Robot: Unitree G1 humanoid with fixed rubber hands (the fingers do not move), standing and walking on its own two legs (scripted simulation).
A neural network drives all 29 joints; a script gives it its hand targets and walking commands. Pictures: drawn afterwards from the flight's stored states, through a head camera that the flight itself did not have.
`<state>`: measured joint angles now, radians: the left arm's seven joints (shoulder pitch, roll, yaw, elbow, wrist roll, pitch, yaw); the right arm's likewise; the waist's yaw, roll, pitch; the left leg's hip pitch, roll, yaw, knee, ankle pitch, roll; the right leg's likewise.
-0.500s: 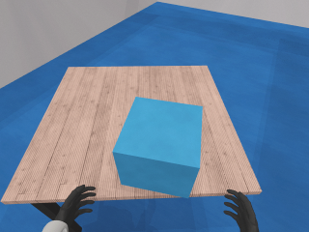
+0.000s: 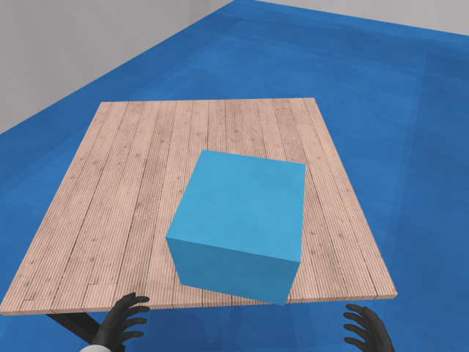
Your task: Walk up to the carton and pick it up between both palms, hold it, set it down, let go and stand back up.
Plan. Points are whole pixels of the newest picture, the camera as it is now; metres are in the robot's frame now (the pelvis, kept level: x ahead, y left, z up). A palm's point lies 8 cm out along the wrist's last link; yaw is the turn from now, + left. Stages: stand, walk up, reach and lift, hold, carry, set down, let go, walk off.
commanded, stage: set down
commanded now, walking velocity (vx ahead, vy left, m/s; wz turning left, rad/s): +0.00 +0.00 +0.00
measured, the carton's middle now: (242, 225) +0.40 -0.02 -0.04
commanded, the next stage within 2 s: let go in 0.16 s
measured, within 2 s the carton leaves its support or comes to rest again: neither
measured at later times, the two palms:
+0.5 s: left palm out of the picture +0.17 +0.21 -0.07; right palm out of the picture +0.14 -0.22 -0.06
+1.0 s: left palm out of the picture +0.17 +0.25 -0.06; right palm out of the picture +0.11 -0.31 -0.08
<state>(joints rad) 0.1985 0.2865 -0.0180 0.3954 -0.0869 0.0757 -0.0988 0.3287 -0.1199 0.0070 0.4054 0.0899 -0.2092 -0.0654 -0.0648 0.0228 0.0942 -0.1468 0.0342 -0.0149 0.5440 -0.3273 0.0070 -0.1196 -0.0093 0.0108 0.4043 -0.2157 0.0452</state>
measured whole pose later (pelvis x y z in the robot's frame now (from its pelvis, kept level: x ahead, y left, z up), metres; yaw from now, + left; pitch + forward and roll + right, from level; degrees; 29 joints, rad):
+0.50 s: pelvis -0.01 -0.01 +0.00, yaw +0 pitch -5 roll -2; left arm 0.20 0.23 -0.02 0.43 -0.05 0.14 -0.03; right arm 0.24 -0.16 0.01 0.52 0.08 -0.18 -0.01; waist -0.06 0.02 0.10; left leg -0.14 0.03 -0.01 0.53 -0.31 0.00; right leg -0.12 -0.01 0.01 0.41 -0.21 0.05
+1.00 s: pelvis +0.00 -0.02 +0.00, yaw +0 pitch -4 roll +0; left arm 0.20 0.33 0.05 0.59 0.02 0.00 -0.01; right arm 0.24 -0.36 0.01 0.66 0.06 -0.04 -0.01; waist -0.06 0.01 0.06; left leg -0.13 0.02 -0.01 0.53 -0.32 0.00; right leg -0.16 -0.02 0.01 0.52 -0.28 0.03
